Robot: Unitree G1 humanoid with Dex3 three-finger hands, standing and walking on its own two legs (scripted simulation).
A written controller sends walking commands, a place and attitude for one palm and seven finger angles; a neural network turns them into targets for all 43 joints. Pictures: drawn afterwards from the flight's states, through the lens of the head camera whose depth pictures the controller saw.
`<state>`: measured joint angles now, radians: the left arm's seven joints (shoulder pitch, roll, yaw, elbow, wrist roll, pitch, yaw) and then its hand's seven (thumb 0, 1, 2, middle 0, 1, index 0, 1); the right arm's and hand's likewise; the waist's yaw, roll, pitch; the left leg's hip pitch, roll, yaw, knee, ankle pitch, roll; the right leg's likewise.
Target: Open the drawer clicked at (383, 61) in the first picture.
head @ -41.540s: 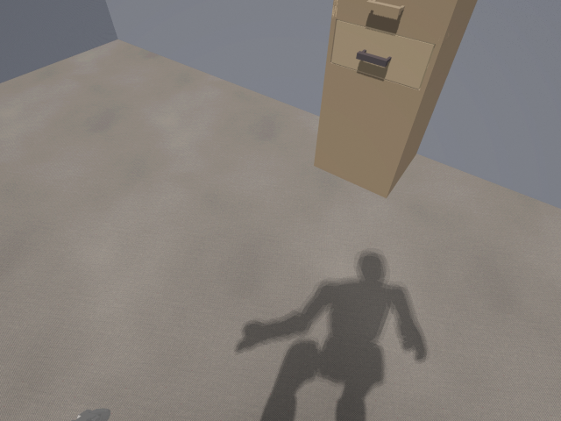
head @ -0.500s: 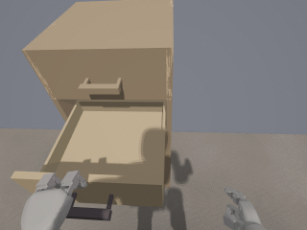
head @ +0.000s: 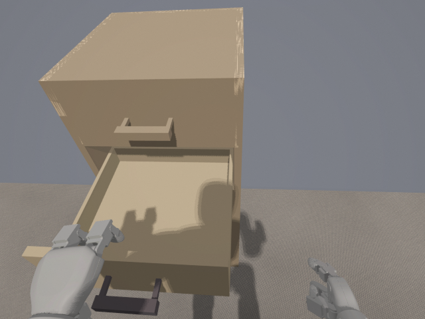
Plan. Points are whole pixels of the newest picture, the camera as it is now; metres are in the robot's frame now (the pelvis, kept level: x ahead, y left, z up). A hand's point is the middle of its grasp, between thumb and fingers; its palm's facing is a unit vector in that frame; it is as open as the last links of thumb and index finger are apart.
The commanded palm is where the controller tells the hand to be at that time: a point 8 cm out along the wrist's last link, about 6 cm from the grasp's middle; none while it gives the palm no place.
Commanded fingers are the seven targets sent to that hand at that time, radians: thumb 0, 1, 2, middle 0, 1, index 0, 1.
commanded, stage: lift the hand off the handle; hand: left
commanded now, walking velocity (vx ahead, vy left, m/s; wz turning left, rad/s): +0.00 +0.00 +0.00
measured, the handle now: (129, 293) +0.18 +0.21 -0.06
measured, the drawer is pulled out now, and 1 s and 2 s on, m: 0.30 0.30 0.30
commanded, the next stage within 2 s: draw the hand back to the body in 0.22 s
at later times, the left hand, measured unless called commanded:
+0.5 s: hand (94, 275) +0.16 +0.21 +0.09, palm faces +0.08 -0.15 -0.99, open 13.8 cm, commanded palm +0.12 +0.21 +0.15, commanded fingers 0.00 -0.50 0.30 -0.30 -1.20 -0.30 -1.20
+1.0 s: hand (81, 264) +0.16 +0.22 +0.12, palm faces +0.19 -0.60 -0.78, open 13.8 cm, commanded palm +0.12 +0.24 +0.18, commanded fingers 0.00 -0.32 0.38 -0.29 -1.09 -0.29 -1.09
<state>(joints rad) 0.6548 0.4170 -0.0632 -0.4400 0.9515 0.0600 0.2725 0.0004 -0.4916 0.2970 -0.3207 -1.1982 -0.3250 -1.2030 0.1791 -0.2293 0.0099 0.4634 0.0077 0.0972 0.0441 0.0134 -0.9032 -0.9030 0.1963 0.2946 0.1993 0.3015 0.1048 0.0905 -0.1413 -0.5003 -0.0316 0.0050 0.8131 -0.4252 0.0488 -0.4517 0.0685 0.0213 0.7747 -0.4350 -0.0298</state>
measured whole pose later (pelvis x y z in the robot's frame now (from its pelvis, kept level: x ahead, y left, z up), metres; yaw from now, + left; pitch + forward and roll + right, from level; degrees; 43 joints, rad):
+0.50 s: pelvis +0.00 -0.01 +0.01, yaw +0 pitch +5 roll -1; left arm 0.66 0.43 -0.06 -0.50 0.94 0.06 0.23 0.00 -0.49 0.30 -0.32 -1.20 -0.32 -1.20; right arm 0.18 -0.23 0.02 0.46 0.01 0.10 0.05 0.01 -0.90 -0.90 0.20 0.29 0.20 0.30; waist 0.12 0.10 -0.14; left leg -0.45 -0.02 0.00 0.77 -0.41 0.04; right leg -0.41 0.08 0.02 0.73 -0.42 -0.04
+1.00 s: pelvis +0.00 +0.00 +0.02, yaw +1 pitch +1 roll -1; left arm 0.66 0.40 0.10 -0.52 0.37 -0.01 0.14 0.00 -0.48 0.30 -0.32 -1.19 -0.32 -1.20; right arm 0.16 -0.23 0.01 0.48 0.03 0.04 -0.02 0.01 -0.90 -0.90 0.20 0.29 0.20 0.30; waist 0.08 0.10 -0.05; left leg -0.32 -0.04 -0.02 0.66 -0.36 0.04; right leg -0.26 0.06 0.01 0.61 -0.37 -0.03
